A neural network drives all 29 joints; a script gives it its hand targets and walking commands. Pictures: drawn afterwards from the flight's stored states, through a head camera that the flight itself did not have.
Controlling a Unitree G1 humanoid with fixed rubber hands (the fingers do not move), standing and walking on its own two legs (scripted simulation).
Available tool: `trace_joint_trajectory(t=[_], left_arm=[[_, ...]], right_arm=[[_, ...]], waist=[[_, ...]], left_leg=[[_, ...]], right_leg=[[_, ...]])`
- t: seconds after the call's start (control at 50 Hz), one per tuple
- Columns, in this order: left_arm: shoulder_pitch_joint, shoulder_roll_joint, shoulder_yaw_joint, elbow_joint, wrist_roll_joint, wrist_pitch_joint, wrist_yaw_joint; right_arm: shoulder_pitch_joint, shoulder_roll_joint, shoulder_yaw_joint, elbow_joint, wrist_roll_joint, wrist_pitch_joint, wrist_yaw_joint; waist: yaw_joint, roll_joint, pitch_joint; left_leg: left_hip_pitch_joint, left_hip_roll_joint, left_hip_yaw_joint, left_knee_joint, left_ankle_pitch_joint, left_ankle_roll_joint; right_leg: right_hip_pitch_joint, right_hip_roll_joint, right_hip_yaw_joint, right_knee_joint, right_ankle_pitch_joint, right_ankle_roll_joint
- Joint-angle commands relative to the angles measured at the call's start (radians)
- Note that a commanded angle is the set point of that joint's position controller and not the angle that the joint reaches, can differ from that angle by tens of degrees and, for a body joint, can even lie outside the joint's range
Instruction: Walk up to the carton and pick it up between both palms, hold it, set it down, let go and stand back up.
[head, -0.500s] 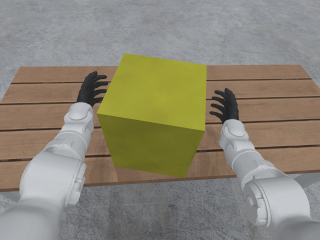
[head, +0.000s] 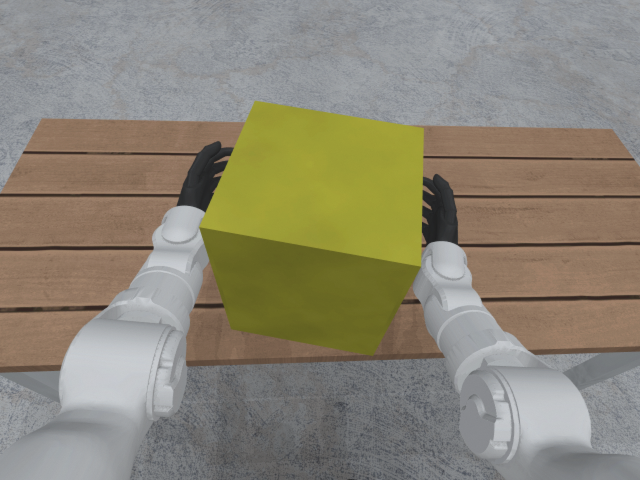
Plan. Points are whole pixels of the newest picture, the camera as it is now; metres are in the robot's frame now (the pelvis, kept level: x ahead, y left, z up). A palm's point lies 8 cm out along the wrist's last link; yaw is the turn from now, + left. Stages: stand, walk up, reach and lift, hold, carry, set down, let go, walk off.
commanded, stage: reach and lift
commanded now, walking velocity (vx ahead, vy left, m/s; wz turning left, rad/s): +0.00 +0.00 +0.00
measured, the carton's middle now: (318, 238) +0.43 -0.03 +0.03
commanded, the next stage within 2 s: none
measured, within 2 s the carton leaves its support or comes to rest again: leaves its support in 1.64 s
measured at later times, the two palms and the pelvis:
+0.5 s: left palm (201, 212) +0.46 +0.12 +0.07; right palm (438, 247) +0.38 -0.18 +0.05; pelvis +0.03 +0.02 +0.02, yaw +0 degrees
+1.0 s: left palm (201, 212) +0.46 +0.12 +0.07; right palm (438, 246) +0.38 -0.18 +0.05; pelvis +0.04 +0.01 +0.03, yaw +1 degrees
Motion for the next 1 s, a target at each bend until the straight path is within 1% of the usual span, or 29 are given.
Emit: trace_joint_trajectory(t=[0.0,0.02,0.04,0.1,0.12,0.16,0.18,0.22,0.28,0.3,0.32,0.34,0.38,0.42,0.44,0.48,0.5,0.54,0.6,0.64,0.68,0.7,0.74,0.78,0.84,0.88,0.92,0.96,0.98], left_arm=[[-0.504,-0.071,0.051,-0.156,0.085,-0.055,-0.016],[-0.481,-0.108,0.065,-0.103,0.100,-0.052,-0.025],[-0.504,-0.127,0.079,-0.177,0.126,-0.071,-0.018],[-0.510,-0.259,0.129,-0.135,0.197,-0.078,-0.047],[-0.536,-0.313,0.145,-0.134,0.237,-0.083,-0.050],[-0.464,-0.481,0.186,-0.061,0.351,-0.088,-0.092],[-0.482,-0.522,0.217,-0.042,0.382,-0.101,-0.107],[-0.499,-0.573,0.205,-0.041,0.407,-0.110,-0.106],[-0.500,-0.588,0.221,-0.043,0.436,-0.120,-0.101],[-0.449,-0.607,0.239,-0.027,0.433,-0.118,-0.101],[-0.419,-0.624,0.239,-0.023,0.453,-0.112,-0.104],[-0.417,-0.610,0.241,-0.026,0.447,-0.112,-0.108],[-0.396,-0.648,0.201,-0.061,0.432,-0.114,-0.105],[-0.400,-0.610,0.208,-0.062,0.432,-0.122,-0.103],[-0.396,-0.645,0.188,-0.065,0.428,-0.113,-0.100],[-0.365,-0.653,0.206,-0.072,0.441,-0.094,-0.107],[-0.374,-0.673,0.187,-0.071,0.425,-0.095,-0.110],[-0.338,-0.671,0.168,-0.099,0.428,-0.105,-0.108],[-0.301,-0.669,0.188,-0.085,0.448,-0.088,-0.120],[-0.310,-0.700,0.160,-0.118,0.442,-0.071,-0.119],[-0.302,-0.669,0.162,-0.156,0.451,-0.070,-0.119],[-0.313,-0.693,0.141,-0.147,0.441,-0.070,-0.119],[-0.290,-0.674,0.173,-0.143,0.468,-0.062,-0.117],[-0.282,-0.679,0.173,-0.147,0.462,-0.066,-0.123],[-0.293,-0.689,0.170,-0.162,0.463,-0.053,-0.127],[-0.272,-0.705,0.170,-0.153,0.469,-0.051,-0.123],[-0.283,-0.696,0.156,-0.155,0.466,-0.043,-0.126],[-0.281,-0.739,0.109,-0.200,0.453,-0.043,-0.112],[-0.301,-0.706,0.139,-0.173,0.452,-0.043,-0.114]], right_arm=[[-0.442,0.055,-0.015,-0.151,-0.105,-0.068,0.050],[-0.453,0.080,-0.037,-0.140,-0.141,-0.069,0.063],[-0.426,0.080,-0.074,-0.131,-0.186,-0.083,0.070],[-0.472,0.261,-0.076,-0.165,-0.292,-0.101,0.118],[-0.448,0.303,-0.118,-0.143,-0.345,-0.106,0.131],[-0.430,0.513,-0.103,-0.116,-0.434,-0.115,0.190],[-0.461,0.565,-0.116,-0.110,-0.486,-0.122,0.211],[-0.451,0.584,-0.105,-0.106,-0.514,-0.130,0.243],[-0.424,0.583,-0.143,-0.042,-0.551,-0.133,0.260],[-0.386,0.597,-0.120,-0.050,-0.545,-0.135,0.266],[-0.365,0.587,-0.123,-0.030,-0.554,-0.139,0.262],[-0.387,0.580,-0.112,-0.061,-0.543,-0.143,0.260],[-0.360,0.600,-0.089,-0.065,-0.545,-0.158,0.253],[-0.337,0.596,-0.060,-0.043,-0.520,-0.155,0.257],[-0.350,0.589,-0.088,-0.046,-0.520,-0.158,0.259],[-0.326,0.591,-0.077,-0.020,-0.512,-0.152,0.253],[-0.338,0.578,-0.092,-0.063,-0.522,-0.156,0.249],[-0.310,0.621,-0.034,-0.066,-0.504,-0.166,0.252],[-0.306,0.625,-0.029,-0.053,-0.497,-0.158,0.247],[-0.328,0.604,-0.062,-0.090,-0.506,-0.163,0.240],[-0.291,0.592,-0.034,-0.075,-0.496,-0.168,0.237],[-0.309,0.589,-0.056,-0.062,-0.502,-0.179,0.235],[-0.331,0.591,-0.028,-0.104,-0.483,-0.183,0.239],[-0.313,0.612,-0.020,-0.104,-0.499,-0.176,0.232],[-0.304,0.603,-0.046,-0.086,-0.508,-0.184,0.227],[-0.293,0.612,-0.026,-0.108,-0.505,-0.185,0.228],[-0.272,0.614,-0.029,-0.089,-0.505,-0.183,0.220],[-0.305,0.607,-0.049,-0.103,-0.488,-0.200,0.222],[-0.328,0.596,-0.028,-0.132,-0.498,-0.194,0.226]], waist=[[-0.021,0.120,-0.680],[-0.005,0.108,-0.641],[-0.033,0.127,-0.676],[0.000,0.100,-0.666],[-0.024,0.113,-0.632],[0.007,0.129,-0.536],[0.011,0.099,-0.551],[0.015,0.144,-0.563],[0.000,0.117,-0.490],[0.012,0.113,-0.469],[-0.006,0.112,-0.432],[0.016,0.091,-0.451],[-0.006,0.089,-0.489],[0.023,0.088,-0.468],[-0.001,0.110,-0.423],[0.014,0.078,-0.352],[-0.006,0.076,-0.380],[0.008,0.083,-0.414],[0.030,0.050,-0.324],[-0.002,0.075,-0.358],[0.018,0.084,-0.351],[-0.004,0.093,-0.386],[0.043,0.081,-0.350],[0.036,0.028,-0.373],[0.017,0.062,-0.343],[0.043,0.065,-0.356],[0.013,0.066,-0.382],[0.013,0.121,-0.433],[0.031,0.070,-0.401]], left_leg=[[0.431,-0.034,0.050,-0.070,0.309,-0.079],[0.400,-0.038,0.059,-0.085,0.281,-0.077],[0.436,-0.031,0.056,-0.092,0.288,-0.082],[0.482,-0.028,0.080,-0.117,0.321,-0.081],[0.490,-0.032,0.077,-0.139,0.310,-0.078],[0.482,-0.034,0.093,-0.172,0.315,-0.077],[0.470,-0.027,0.096,-0.177,0.326,-0.081],[0.513,-0.017,0.086,-0.187,0.364,-0.099],[0.576,-0.001,0.065,-0.201,0.434,-0.107],[0.596,0.001,0.065,-0.202,0.461,-0.107],[0.622,0.009,0.059,-0.205,0.510,-0.119],[0.596,0.004,0.075,-0.210,0.467,-0.104],[0.638,0.024,0.063,-0.214,0.576,-0.118],[0.651,0.022,0.076,-0.200,0.634,-0.118],[0.669,0.023,0.065,-0.206,0.617,-0.126],[0.652,0.022,0.078,-0.235,0.542,-0.111],[0.643,0.023,0.070,-0.246,0.514,-0.110],[0.658,0.020,0.077,-0.228,0.604,-0.109],[0.606,0.014,0.086,-0.256,0.541,-0.096],[0.633,0.017,0.082,-0.256,0.538,-0.104],[0.648,0.023,0.093,-0.245,0.622,-0.109],[0.652,0.022,0.080,-0.247,0.628,-0.116],[0.624,0.014,0.089,-0.258,0.593,-0.103],[0.573,0.008,0.104,-0.267,0.523,-0.084],[0.591,0.006,0.096,-0.293,0.499,-0.091],[0.599,0.009,0.100,-0.284,0.541,-0.091],[0.592,0.004,0.105,-0.280,0.556,-0.092],[0.631,0.017,0.087,-0.273,0.595,-0.105],[0.604,0.008,0.099,-0.275,0.537,-0.092]], right_leg=[[0.400,-0.006,-0.003,-0.048,0.317,0.009],[0.408,-0.013,-0.005,-0.054,0.305,0.007],[0.421,-0.002,-0.011,-0.065,0.315,0.001],[0.502,-0.012,-0.018,-0.100,0.317,-0.001],[0.516,-0.017,-0.012,-0.102,0.333,-0.002],[0.550,-0.025,-0.018,-0.128,0.325,-0.004],[0.560,-0.021,-0.019,-0.131,0.317,-0.011],[0.558,-0.010,-0.024,-0.147,0.301,-0.018],[0.523,0.000,-0.029,-0.180,0.271,-0.020],[0.531,0.001,-0.029,-0.178,0.292,-0.016],[0.519,0.004,-0.041,-0.189,0.299,-0.019],[0.549,0.001,-0.027,-0.201,0.297,-0.020],[0.555,0.016,-0.039,-0.192,0.356,-0.018],[0.569,0.010,-0.035,-0.214,0.376,-0.018],[0.558,0.009,-0.048,-0.220,0.352,-0.020],[0.569,0.012,-0.041,-0.241,0.302,-0.024],[0.573,0.009,-0.042,-0.242,0.299,-0.021],[0.607,0.010,-0.035,-0.229,0.393,-0.016],[0.660,0.002,-0.034,-0.234,0.374,-0.010],[0.640,0.012,-0.036,-0.252,0.359,-0.015],[0.632,0.009,-0.041,-0.258,0.385,-0.012],[0.631,0.010,-0.047,-0.257,0.393,-0.011],[0.666,0.004,-0.035,-0.258,0.393,-0.008],[0.710,-0.004,-0.027,-0.247,0.434,-0.005],[0.693,-0.004,-0.039,-0.265,0.395,-0.008],[0.696,0.001,-0.038,-0.262,0.415,-0.009],[0.701,0.001,-0.037,-0.258,0.456,-0.006],[0.674,0.006,-0.045,-0.256,0.426,-0.011],[0.660,0.005,-0.045,-0.266,0.399,-0.011]])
